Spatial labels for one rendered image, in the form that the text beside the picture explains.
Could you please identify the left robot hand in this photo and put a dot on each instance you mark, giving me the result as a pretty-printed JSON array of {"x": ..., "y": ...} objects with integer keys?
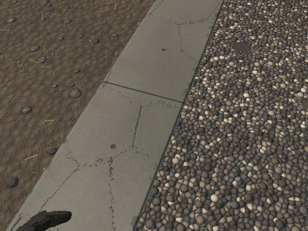
[{"x": 44, "y": 220}]

